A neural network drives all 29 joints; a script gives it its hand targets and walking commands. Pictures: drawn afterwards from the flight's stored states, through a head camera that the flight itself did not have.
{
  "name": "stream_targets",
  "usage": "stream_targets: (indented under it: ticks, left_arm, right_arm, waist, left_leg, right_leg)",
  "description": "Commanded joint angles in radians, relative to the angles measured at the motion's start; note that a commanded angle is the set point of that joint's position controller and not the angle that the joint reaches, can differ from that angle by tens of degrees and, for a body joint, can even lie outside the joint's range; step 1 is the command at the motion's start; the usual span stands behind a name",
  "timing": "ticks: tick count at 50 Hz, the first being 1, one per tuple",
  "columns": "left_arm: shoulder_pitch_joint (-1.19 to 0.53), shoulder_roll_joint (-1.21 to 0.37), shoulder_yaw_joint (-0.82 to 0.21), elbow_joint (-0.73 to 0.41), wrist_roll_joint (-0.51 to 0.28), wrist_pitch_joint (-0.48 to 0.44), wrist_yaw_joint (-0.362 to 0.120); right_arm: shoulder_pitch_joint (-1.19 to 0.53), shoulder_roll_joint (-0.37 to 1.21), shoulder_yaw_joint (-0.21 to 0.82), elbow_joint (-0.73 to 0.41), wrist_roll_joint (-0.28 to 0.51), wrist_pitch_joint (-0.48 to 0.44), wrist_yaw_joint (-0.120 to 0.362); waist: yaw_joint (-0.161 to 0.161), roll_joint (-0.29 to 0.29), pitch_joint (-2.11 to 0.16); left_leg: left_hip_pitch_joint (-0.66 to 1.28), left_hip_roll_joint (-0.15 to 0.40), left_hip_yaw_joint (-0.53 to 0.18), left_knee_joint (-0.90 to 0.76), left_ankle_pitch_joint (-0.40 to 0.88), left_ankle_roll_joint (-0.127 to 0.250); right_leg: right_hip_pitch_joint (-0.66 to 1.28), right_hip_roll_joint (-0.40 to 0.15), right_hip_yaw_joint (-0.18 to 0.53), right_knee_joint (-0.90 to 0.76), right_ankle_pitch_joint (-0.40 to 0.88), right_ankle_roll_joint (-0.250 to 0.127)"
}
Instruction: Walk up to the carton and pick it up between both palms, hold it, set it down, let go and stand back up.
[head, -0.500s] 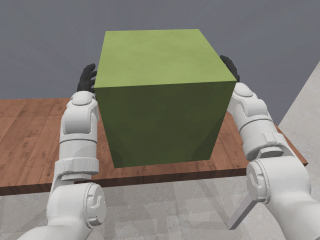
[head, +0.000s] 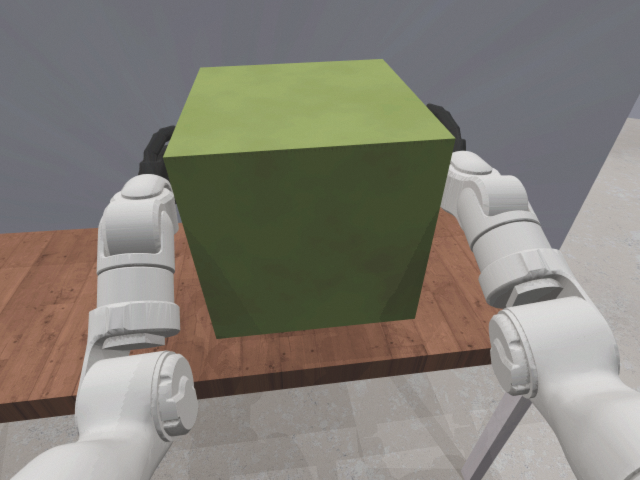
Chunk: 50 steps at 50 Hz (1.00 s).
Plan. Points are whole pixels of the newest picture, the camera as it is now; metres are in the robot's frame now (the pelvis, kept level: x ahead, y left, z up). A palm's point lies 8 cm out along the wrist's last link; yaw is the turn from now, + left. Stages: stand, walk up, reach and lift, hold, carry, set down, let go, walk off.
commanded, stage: reach and lift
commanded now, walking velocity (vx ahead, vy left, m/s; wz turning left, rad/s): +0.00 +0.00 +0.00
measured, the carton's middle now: (304, 190) +0.42 +0.00 +0.22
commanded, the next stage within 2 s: hold in 0.94 s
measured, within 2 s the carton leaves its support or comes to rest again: neither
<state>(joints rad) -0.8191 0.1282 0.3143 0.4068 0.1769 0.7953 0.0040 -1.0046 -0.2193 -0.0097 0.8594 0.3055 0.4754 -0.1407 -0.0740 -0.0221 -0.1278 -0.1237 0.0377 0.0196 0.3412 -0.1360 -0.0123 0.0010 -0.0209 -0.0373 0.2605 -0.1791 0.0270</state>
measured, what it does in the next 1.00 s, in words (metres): stands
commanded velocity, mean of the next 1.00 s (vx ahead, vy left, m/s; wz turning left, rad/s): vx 0.00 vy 0.00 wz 0.00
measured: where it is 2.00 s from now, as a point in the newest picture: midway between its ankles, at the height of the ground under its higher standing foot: outside the picture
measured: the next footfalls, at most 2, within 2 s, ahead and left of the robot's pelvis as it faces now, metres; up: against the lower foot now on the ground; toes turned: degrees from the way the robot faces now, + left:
none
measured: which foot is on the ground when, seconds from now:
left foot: down 0.00-1.00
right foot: down 0.00-1.00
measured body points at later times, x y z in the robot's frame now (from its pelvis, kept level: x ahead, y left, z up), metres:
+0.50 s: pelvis +0.00 +0.00 +0.00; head -0.08 +0.02 +0.44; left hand +0.39 +0.19 +0.27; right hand +0.40 -0.17 +0.30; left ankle +0.04 +0.12 -0.75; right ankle -0.02 -0.14 -0.75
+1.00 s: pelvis +0.00 -0.01 +0.00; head -0.09 +0.00 +0.44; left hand +0.39 +0.18 +0.29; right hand +0.39 -0.18 +0.32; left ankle +0.04 +0.12 -0.75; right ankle -0.02 -0.14 -0.75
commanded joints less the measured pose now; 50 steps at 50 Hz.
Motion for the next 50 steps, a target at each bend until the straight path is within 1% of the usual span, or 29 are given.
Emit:
stream_targets:
  ticks: [1,3,7,8,9,10,12,13,15,16,19,20,22,25,28,29,33,35,36,38,40,41,42,43,45,46,47,49,50]
  left_arm:
    - [-0.821,-0.502,-0.36,-0.21,-0.193,-0.084,-0.169]
    - [-0.835,-0.496,-0.354,-0.191,-0.193,-0.08,-0.169]
    - [-0.865,-0.473,-0.331,-0.179,-0.197,-0.073,-0.168]
    - [-0.871,-0.478,-0.327,-0.166,-0.199,-0.074,-0.171]
    - [-0.888,-0.471,-0.319,-0.159,-0.195,-0.076,-0.17]
    - [-0.901,-0.477,-0.327,-0.169,-0.208,-0.079,-0.17]
    - [-0.932,-0.48,-0.33,-0.173,-0.216,-0.081,-0.168]
    - [-0.925,-0.463,-0.311,-0.135,-0.21,-0.079,-0.168]
    - [-0.944,-0.464,-0.311,-0.139,-0.216,-0.081,-0.17]
    - [-0.934,-0.466,-0.31,-0.124,-0.219,-0.078,-0.171]
    - [-0.942,-0.454,-0.296,-0.098,-0.212,-0.072,-0.177]
    - [-0.951,-0.465,-0.3,-0.085,-0.215,-0.072,-0.178]
    - [-0.949,-0.479,-0.315,-0.103,-0.227,-0.07,-0.179]
    - [-0.965,-0.476,-0.322,-0.126,-0.227,-0.062,-0.176]
    - [-0.953,-0.463,-0.302,-0.126,-0.216,-0.05,-0.181]
    - [-0.966,-0.474,-0.322,-0.148,-0.223,-0.049,-0.181]
    - [-0.993,-0.46,-0.329,-0.203,-0.232,-0.04,-0.173]
    - [-0.973,-0.455,-0.31,-0.175,-0.219,-0.03,-0.172]
    - [-0.952,-0.455,-0.3,-0.159,-0.216,-0.026,-0.173]
    - [-0.959,-0.442,-0.296,-0.185,-0.216,-0.021,-0.176]
    - [-0.959,-0.426,-0.286,-0.176,-0.216,-0.016,-0.177]
    - [-0.982,-0.437,-0.302,-0.204,-0.223,-0.02,-0.175]
    - [-0.971,-0.417,-0.276,-0.167,-0.209,-0.013,-0.174]
    - [-0.975,-0.431,-0.295,-0.184,-0.222,-0.011,-0.176]
    - [-0.972,-0.413,-0.284,-0.167,-0.222,-0.005,-0.181]
    - [-0.976,-0.416,-0.287,-0.173,-0.226,-0.004,-0.183]
    - [-0.985,-0.42,-0.296,-0.179,-0.231,-0.004,-0.183]
    - [-0.978,-0.402,-0.275,-0.161,-0.222,0.001,-0.187]
    - [-0.985,-0.402,-0.276,-0.146,-0.219,0.005,-0.191]
  right_arm:
    - [-0.773,0.59,0.215,-0.316,0.159,-0.01,0.134]
    - [-0.776,0.586,0.207,-0.304,0.163,0.003,0.131]
    - [-0.792,0.596,0.21,-0.279,0.169,0.023,0.132]
    - [-0.811,0.593,0.203,-0.29,0.171,0.022,0.131]
    - [-0.816,0.602,0.206,-0.277,0.171,0.026,0.132]
    - [-0.817,0.609,0.206,-0.286,0.178,0.027,0.128]
    - [-0.84,0.611,0.199,-0.287,0.179,0.03,0.129]
    - [-0.834,0.608,0.192,-0.254,0.172,0.039,0.126]
    - [-0.838,0.605,0.181,-0.26,0.174,0.043,0.125]
    - [-0.848,0.603,0.186,-0.261,0.181,0.044,0.122]
    - [-0.849,0.58,0.174,-0.234,0.183,0.055,0.119]
    - [-0.852,0.58,0.169,-0.223,0.185,0.061,0.116]
    - [-0.86,0.567,0.166,-0.253,0.195,0.057,0.115]
    - [-0.848,0.545,0.164,-0.224,0.213,0.077,0.111]
    - [-0.851,0.544,0.171,-0.233,0.221,0.093,0.11]
    - [-0.85,0.544,0.17,-0.237,0.224,0.095,0.11]
    - [-0.861,0.542,0.186,-0.267,0.258,0.109,0.11]
    - [-0.866,0.542,0.192,-0.255,0.259,0.122,0.112]
    - [-0.868,0.547,0.196,-0.268,0.263,0.123,0.112]
    - [-0.868,0.55,0.202,-0.28,0.269,0.127,0.11]
    - [-0.872,0.543,0.206,-0.287,0.278,0.136,0.108]
    - [-0.869,0.549,0.204,-0.287,0.278,0.138,0.109]
    - [-0.885,0.543,0.21,-0.284,0.28,0.143,0.11]
    - [-0.884,0.542,0.199,-0.292,0.281,0.144,0.107]
    - [-0.89,0.549,0.202,-0.291,0.278,0.15,0.104]
    - [-0.892,0.541,0.196,-0.294,0.279,0.152,0.1]
    - [-0.89,0.535,0.2,-0.294,0.277,0.155,0.098]
    - [-0.9,0.532,0.196,-0.297,0.284,0.162,0.096]
    - [-0.882,0.522,0.179,-0.266,0.272,0.168,0.094]
  waist:
    - [0.01,0.054,-0.359]
    - [0.006,0.056,-0.351]
    - [0.027,0.041,-0.344]
    - [0.019,0.03,-0.351]
    - [0.027,0.036,-0.349]
    - [0.023,0.025,-0.375]
    - [0.022,0.037,-0.391]
    - [0.024,0.029,-0.373]
    - [0.011,0.029,-0.384]
    - [0.014,0.03,-0.387]
    - [0.01,0.05,-0.381]
    - [0.001,0.056,-0.387]
    - [-0.005,0.07,-0.406]
    - [-0.017,0.101,-0.4]
    - [-0.009,0.083,-0.384]
    - [-0.017,0.095,-0.403]
    - [-0.004,0.099,-0.432]
    - [0.01,0.093,-0.409]
    - [0.018,0.066,-0.404]
    - [0.026,0.062,-0.414]
    - [0.031,0.055,-0.404]
    - [0.022,0.058,-0.431]
    - [0.037,0.049,-0.406]
    - [0.026,0.061,-0.404]
    - [0.032,0.037,-0.402]
    - [0.026,0.028,-0.403]
    - [0.022,0.047,-0.41]
    - [0.03,0.035,-0.401]
    - [0.017,0.052,-0.377]
  left_leg:
    - [0.205,-0.069,-0.011,-0.002,0.254,-0.028]
    - [0.197,-0.07,-0.01,-0.005,0.233,-0.032]
    - [0.169,-0.07,-0.006,-0.016,0.186,-0.017]
    - [0.167,-0.07,-0.008,-0.018,0.181,-0.017]
    - [0.168,-0.07,-0.006,-0.019,0.171,-0.015]
    - [0.166,-0.071,-0.007,-0.012,0.176,-0.017]
    - [0.166,-0.069,-0.009,-0.011,0.173,-0.017]
    - [0.156,-0.069,-0.01,-0.015,0.153,-0.012]
    - [0.157,-0.073,-0.012,-0.012,0.15,-0.013]
    - [0.154,-0.073,-0.009,-0.01,0.152,-0.014]
    - [0.148,-0.072,-0.012,-0.014,0.143,-0.018]
    - [0.152,-0.068,-0.017,-0.012,0.139,-0.023]
    - [0.161,-0.067,-0.019,-0.004,0.184,-0.029]
    - [0.174,-0.065,-0.031,0.005,0.213,-0.042]
    - [0.162,-0.064,-0.03,-0.003,0.207,-0.038]
    - [0.166,-0.063,-0.035,0.001,0.209,-0.043]
    - [0.178,-0.064,-0.038,0.011,0.247,-0.046]
    - [0.17,-0.062,-0.039,0.009,0.241,-0.052]
    - [0.157,-0.064,-0.033,0.007,0.227,-0.041]
    - [0.148,-0.067,-0.03,0.007,0.232,-0.039]
    - [0.14,-0.069,-0.028,0.008,0.233,-0.036]
    - [0.151,-0.069,-0.029,0.013,0.237,-0.041]
    - [0.143,-0.071,-0.027,0.006,0.227,-0.034]
    - [0.144,-0.067,-0.029,0.006,0.227,-0.038]
    - [0.132,-0.071,-0.021,0.006,0.214,-0.031]
    - [0.131,-0.07,-0.026,0.005,0.214,-0.03]
    - [0.134,-0.069,-0.026,0.009,0.22,-0.034]
    - [0.131,-0.071,-0.027,0.006,0.214,-0.031]
    - [0.121,-0.072,-0.025,0.002,0.188,-0.034]
  right_leg:
    - [-0.015,0.086,0.017,-0.021,0.241,0.012]
    - [-0.024,0.088,0.019,-0.03,0.216,0.013]
    - [-0.046,0.084,0.025,-0.03,0.192,0.014]
    - [-0.037,0.085,0.025,-0.032,0.183,0.013]
    - [-0.044,0.083,0.028,-0.034,0.176,0.013]
    - [-0.036,0.086,0.026,-0.028,0.188,0.012]
    - [-0.055,0.086,0.024,-0.025,0.187,0.011]
    - [-0.055,0.082,0.031,-0.031,0.17,0.011]
    - [-0.054,0.081,0.033,-0.029,0.173,0.012]
    - [-0.054,0.081,0.034,-0.029,0.19,0.011]
    - [-0.056,0.082,0.038,-0.028,0.178,0.011]
    - [-0.06,0.082,0.039,-0.031,0.172,0.006]
    - [-0.052,0.086,0.035,-0.027,0.206,0.003]
    - [-0.054,0.09,0.036,-0.027,0.223,0.003]
    - [-0.043,0.089,0.043,-0.029,0.216,0.004]
    - [-0.048,0.091,0.04,-0.024,0.215,0.003]
    - [-0.045,0.096,0.044,-0.02,0.252,0.004]
    - [-0.053,0.097,0.041,-0.026,0.233,0.005]
    - [-0.043,0.097,0.042,-0.029,0.231,0.004]
    - [-0.032,0.095,0.049,-0.021,0.251,0.006]
    - [-0.033,0.097,0.053,-0.028,0.25,0.01]
    - [-0.03,0.099,0.047,-0.022,0.26,0.007]
    - [-0.034,0.099,0.05,-0.025,0.248,0.011]
    - [-0.044,0.098,0.053,-0.026,0.245,0.008]
    - [-0.039,0.096,0.054,-0.028,0.253,0.009]
    - [-0.039,0.1,0.053,-0.026,0.258,0.009]
    - [-0.033,0.097,0.057,-0.021,0.262,0.009]
    - [-0.035,0.098,0.057,-0.026,0.255,0.012]
    - [-0.047,0.095,0.057,-0.026,0.236,0.008]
